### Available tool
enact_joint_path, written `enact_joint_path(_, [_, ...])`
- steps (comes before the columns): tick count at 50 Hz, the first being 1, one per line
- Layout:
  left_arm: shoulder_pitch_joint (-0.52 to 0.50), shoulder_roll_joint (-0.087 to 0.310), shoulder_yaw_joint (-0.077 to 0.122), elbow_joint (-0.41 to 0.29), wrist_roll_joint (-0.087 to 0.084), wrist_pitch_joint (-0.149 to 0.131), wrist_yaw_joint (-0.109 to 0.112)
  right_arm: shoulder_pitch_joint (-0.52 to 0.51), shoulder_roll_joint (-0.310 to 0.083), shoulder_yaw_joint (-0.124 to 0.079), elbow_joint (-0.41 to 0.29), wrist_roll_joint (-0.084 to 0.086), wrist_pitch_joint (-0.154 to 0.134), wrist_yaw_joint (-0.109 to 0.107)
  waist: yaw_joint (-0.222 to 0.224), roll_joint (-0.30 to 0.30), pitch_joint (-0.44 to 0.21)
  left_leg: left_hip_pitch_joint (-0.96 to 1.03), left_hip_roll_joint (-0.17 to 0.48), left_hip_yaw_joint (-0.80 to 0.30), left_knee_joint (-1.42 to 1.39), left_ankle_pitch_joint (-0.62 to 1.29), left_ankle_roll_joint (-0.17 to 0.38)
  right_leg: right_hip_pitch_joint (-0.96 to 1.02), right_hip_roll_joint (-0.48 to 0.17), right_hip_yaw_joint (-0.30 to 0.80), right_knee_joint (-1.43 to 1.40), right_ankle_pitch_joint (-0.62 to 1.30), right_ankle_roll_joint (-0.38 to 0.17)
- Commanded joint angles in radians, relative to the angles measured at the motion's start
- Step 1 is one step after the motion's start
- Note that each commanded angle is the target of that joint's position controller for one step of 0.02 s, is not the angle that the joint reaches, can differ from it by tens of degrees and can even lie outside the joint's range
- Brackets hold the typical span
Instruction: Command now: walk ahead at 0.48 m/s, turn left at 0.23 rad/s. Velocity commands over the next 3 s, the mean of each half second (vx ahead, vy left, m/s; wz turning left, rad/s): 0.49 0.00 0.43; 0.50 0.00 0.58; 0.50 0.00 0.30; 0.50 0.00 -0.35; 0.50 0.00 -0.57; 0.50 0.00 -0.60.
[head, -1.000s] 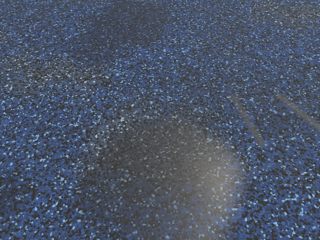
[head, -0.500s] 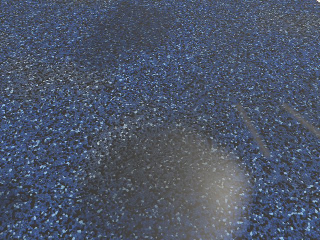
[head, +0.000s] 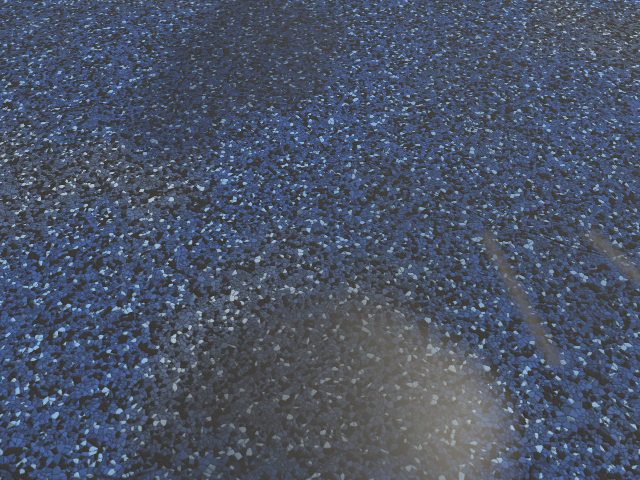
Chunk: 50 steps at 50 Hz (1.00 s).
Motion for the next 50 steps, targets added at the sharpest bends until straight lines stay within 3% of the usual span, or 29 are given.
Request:
enact_joint_path(1, [0.103, 0.086, 0.021, 0.009, 0.014, -0.025, -0.003, -0.038, -0.118, -0.039, -0.083, 0.010, -0.023, -0.013, 0.060, -0.047, -0.058, -0.383, 0.116, -0.042, 0.139, 0.147, 0.023, 0.297, -0.309, 0.378, -0.369, -0.059, -0.141])
enact_joint_path(2, [0.085, 0.066, 0.016, 0.019, 0.025, -0.029, -0.005, -0.002, -0.093, -0.040, -0.076, 0.008, -0.005, -0.013, 0.025, -0.079, -0.058, -0.325, 0.138, -0.051, 0.115, 0.174, 0.023, 0.236, -0.283, 0.303, -0.398, -0.042, -0.128])
enact_joint_path(4, [0.094, 0.064, 0.017, 0.041, 0.023, -0.035, -0.003, 0.008, -0.057, -0.041, -0.082, 0.007, 0.022, -0.014, 0.006, -0.091, -0.031, -0.312, 0.152, -0.042, 0.073, 0.174, 0.016, 0.166, -0.271, 0.216, -0.447, -0.022, -0.134])
enact_joint_path(6, [0.111, 0.096, 0.025, 0.057, 0.026, -0.040, 0.009, -0.056, -0.070, -0.048, -0.120, -0.001, 0.037, -0.019, 0.004, -0.081, 0.007, -0.391, 0.160, -0.049, 0.023, 0.239, 0.000, 0.153, -0.276, 0.158, -0.484, -0.005, -0.144])
enact_joint_path(10, [0.156, 0.130, 0.031, 0.067, 0.031, -0.034, 0.038, -0.169, -0.076, -0.053, -0.171, -0.010, 0.024, -0.004, 0.029, -0.043, 0.017, -0.499, 0.148, -0.050, -0.179, 0.455, -0.025, 0.237, -0.263, 0.045, -0.484, 0.103, -0.130])
enact_joint_path(13, [0.201, 0.152, 0.034, 0.069, 0.023, -0.025, 0.050, -0.293, -0.051, -0.038, -0.218, -0.015, 0.016, 0.020, 0.076, -0.024, 0.034, -0.483, 0.135, 0.035, -0.350, 0.549, -0.027, 0.286, -0.255, -0.037, -0.483, 0.150, -0.111])
enact_joint_path(16, [0.281, 0.168, 0.039, 0.088, 0.011, -0.002, 0.054, -0.392, -0.038, -0.026, -0.276, -0.013, 0.015, 0.043, 0.117, -0.011, 0.057, -0.538, 0.123, 0.076, -0.448, 0.512, -0.011, 0.427, -0.291, -0.070, -0.435, 0.203, -0.105])
enact_joint_path(18, [0.303, 0.181, 0.046, 0.091, 0.004, 0.018, 0.053, -0.425, -0.046, -0.026, -0.315, -0.010, 0.017, 0.059, 0.118, -0.023, 0.058, -0.555, 0.106, 0.105, -0.484, 0.425, 0.012, 0.512, -0.319, -0.086, -0.376, 0.295, -0.093])
enact_joint_path(20, [0.278, 0.207, 0.054, 0.073, 0.001, 0.035, 0.056, -0.396, -0.078, -0.039, -0.338, -0.006, 0.020, 0.071, 0.078, -0.063, 0.013, -0.460, 0.053, 0.159, -0.499, 0.323, 0.047, 0.549, -0.328, -0.119, -0.262, 0.594, -0.069])
enact_joint_path(21, [0.263, 0.220, 0.058, 0.063, 0.002, 0.044, 0.060, -0.333, -0.106, -0.054, -0.334, -0.005, 0.024, 0.073, 0.036, -0.089, -0.038, -0.360, 0.011, 0.189, -0.494, 0.276, 0.069, 0.550, -0.325, -0.135, -0.151, 0.771, -0.056])
enact_joint_path(22, [0.245, 0.225, 0.059, 0.053, 0.002, 0.054, 0.064, -0.204, -0.149, -0.079, -0.309, -0.002, 0.026, 0.072, -0.039, -0.093, -0.110, -0.189, -0.039, 0.208, -0.527, 0.282, 0.099, 0.511, -0.302, -0.157, 0.029, 0.863, -0.033])
enact_joint_path(23, [0.245, 0.212, 0.052, 0.039, 0.004, 0.054, 0.067, -0.031, -0.220, -0.118, -0.268, 0.001, 0.031, 0.056, -0.121, -0.053, -0.201, 0.097, -0.048, 0.148, -0.575, 0.323, 0.143, 0.349, -0.262, -0.168, 0.283, 0.740, 0.008])
enact_joint_path(24, [0.315, 0.094, 0.016, -0.012, 0.031, 0.033, 0.056, 0.043, -0.344, -0.151, -0.254, -0.001, 0.038, 0.035, -0.070, 0.181, -0.300, 0.466, 0.211, -0.328, -0.607, 0.224, 0.290, -0.081, -0.125, -0.159, 0.666, 0.073, 0.074])
enact_joint_path(25, [0.293, 0.083, 0.002, -0.038, 0.016, -0.017, 0.040, 0.038, -0.328, -0.134, -0.289, -0.012, 0.026, 0.038, -0.052, 0.183, -0.447, 0.612, 0.354, -0.788, -0.796, 0.143, 0.407, -0.286, 0.019, 0.087, 0.854, -0.440, 0.081])
enact_joint_path(26, [0.164, 0.157, 0.024, -0.072, -0.026, -0.047, 0.027, 0.025, -0.250, -0.110, -0.286, -0.025, 0.016, 0.042, -0.092, 0.103, -0.355, 0.579, 0.325, -0.668, -0.836, 0.178, 0.340, -0.401, -0.040, 0.171, 0.880, -0.373, 0.053])
enact_joint_path(27, [0.131, 0.151, 0.020, -0.085, -0.033, -0.062, 0.026, -0.031, -0.213, -0.101, -0.290, -0.022, 0.008, 0.040, -0.062, 0.065, -0.238, 0.440, 0.285, -0.508, -0.831, 0.259, 0.300, -0.415, -0.086, 0.159, 0.811, -0.282, 0.032])
enact_joint_path(28, [0.137, 0.147, 0.024, -0.071, -0.013, -0.064, 0.034, -0.109, -0.181, -0.092, -0.308, -0.018, 0.005, 0.039, -0.011, -0.008, -0.167, 0.281, 0.238, -0.390, -0.837, 0.354, 0.267, -0.354, -0.128, 0.155, 0.716, -0.218, 0.034])
enact_joint_path(29, [0.154, 0.161, 0.035, -0.062, 0.003, -0.052, 0.039, -0.166, -0.147, -0.080, -0.328, -0.025, 0.005, 0.037, 0.029, -0.001, -0.129, 0.161, 0.202, -0.309, -0.858, 0.444, 0.246, -0.274, -0.157, 0.156, 0.643, -0.177, 0.040])
enact_joint_path(30, [0.170, 0.160, 0.039, -0.063, 0.008, -0.036, 0.038, -0.189, -0.140, -0.076, -0.341, -0.032, 0.004, 0.034, 0.053, 0.019, -0.119, 0.089, 0.183, -0.285, -0.881, 0.485, 0.246, -0.217, -0.165, 0.158, 0.611, -0.154, 0.052])
enact_joint_path(31, [0.178, 0.147, 0.039, -0.069, 0.016, -0.023, 0.037, -0.188, -0.149, -0.079, -0.345, -0.028, 0.002, 0.030, 0.062, 0.018, -0.115, 0.052, 0.173, -0.264, -0.895, 0.535, 0.253, -0.198, -0.163, 0.150, 0.575, -0.139, 0.070])
enact_joint_path(34, [0.106, 0.116, 0.033, -0.103, 0.030, -0.004, 0.043, -0.144, -0.189, -0.090, -0.338, -0.018, -0.001, 0.010, 0.053, 0.017, -0.080, -0.013, 0.138, -0.189, -0.913, 0.601, 0.247, -0.215, -0.141, 0.127, 0.404, -0.019, 0.120])
enact_joint_path(39, [-0.071, 0.086, 0.017, -0.163, 0.015, -0.015, 0.031, -0.078, -0.199, -0.093, -0.325, -0.012, 0.014, -0.007, -0.017, 0.076, -0.050, -0.051, 0.084, -0.161, -0.894, 0.429, 0.175, -0.131, -0.062, 0.111, 0.038, 0.250, 0.128])
enact_joint_path(41, [-0.106, 0.103, 0.020, -0.183, 0.007, -0.022, 0.024, -0.050, -0.199, -0.094, -0.313, -0.009, 0.018, -0.008, -0.030, 0.087, -0.046, -0.021, 0.106, -0.207, -0.865, 0.394, 0.167, -0.111, -0.050, 0.128, -0.015, 0.262, 0.118])
enact_joint_path(44, [-0.095, 0.144, 0.033, -0.192, 0.004, -0.037, 0.010, -0.042, -0.189, -0.093, -0.311, -0.009, 0.028, -0.016, -0.011, 0.104, -0.051, 0.068, 0.146, -0.296, -0.775, 0.383, 0.153, -0.088, -0.047, 0.158, -0.071, 0.174, 0.089])
enact_joint_path(46, [-0.009, 0.165, 0.046, -0.173, 0.004, -0.048, 0.010, -0.065, -0.183, -0.091, -0.322, -0.012, 0.036, -0.019, 0.038, 0.130, -0.074, 0.084, 0.140, -0.329, -0.697, 0.443, 0.134, 0.020, -0.037, 0.137, -0.104, 0.102, 0.056])
enact_joint_path(47, [0.093, 0.192, 0.061, -0.149, 0.014, -0.054, 0.015, -0.076, -0.153, -0.080, -0.333, -0.015, 0.037, -0.017, 0.089, 0.118, -0.140, 0.054, 0.086, -0.300, -0.580, 0.494, 0.104, 0.185, -0.055, 0.138, -0.124, 0.108, 0.024])
enact_joint_path(48, [0.243, 0.244, 0.075, -0.137, 0.029, -0.055, 0.023, -0.073, -0.099, -0.057, -0.355, -0.030, 0.035, -0.012, 0.149, 0.022, -0.285, -0.066, 0.020, -0.222, -0.312, 0.374, 0.067, 0.447, -0.213, 0.286, -0.097, 0.053, -0.036])
enact_joint_path(49, [0.334, 0.319, 0.095, -0.104, 0.037, -0.040, 0.022, 0.080, -0.035, -0.039, -0.383, 0.000, 0.025, -0.010, 0.078, -0.334, -0.402, -0.440, -0.121, -0.102, 0.016, -0.115, -0.004, 0.778, -0.439, 0.760, -0.188, -0.143, -0.204])
enact_joint_path(50, [0.316, 0.225, 0.075, -0.115, 0.011, -0.035, 0.016, 0.083, -0.145, -0.053, -0.357, 0.013, 0.024, -0.014, 0.098, -0.261, -0.351, -0.577, -0.040, -0.126, 0.160, -0.131, -0.015, 0.761, -0.459, 0.865, -0.241, -0.360, -0.197])
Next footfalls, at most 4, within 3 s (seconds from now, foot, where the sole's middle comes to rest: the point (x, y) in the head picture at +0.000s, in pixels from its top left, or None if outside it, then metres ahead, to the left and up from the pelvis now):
0.46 left None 0.40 0.18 -0.76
0.96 right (274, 353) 0.75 0.11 -0.76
1.46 left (110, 341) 0.79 0.48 -0.76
2.00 right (147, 217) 1.17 0.45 -0.76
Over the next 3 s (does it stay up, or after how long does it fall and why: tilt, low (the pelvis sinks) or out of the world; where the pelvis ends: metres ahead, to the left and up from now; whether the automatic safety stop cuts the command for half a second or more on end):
stays up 1.50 0.59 -0.01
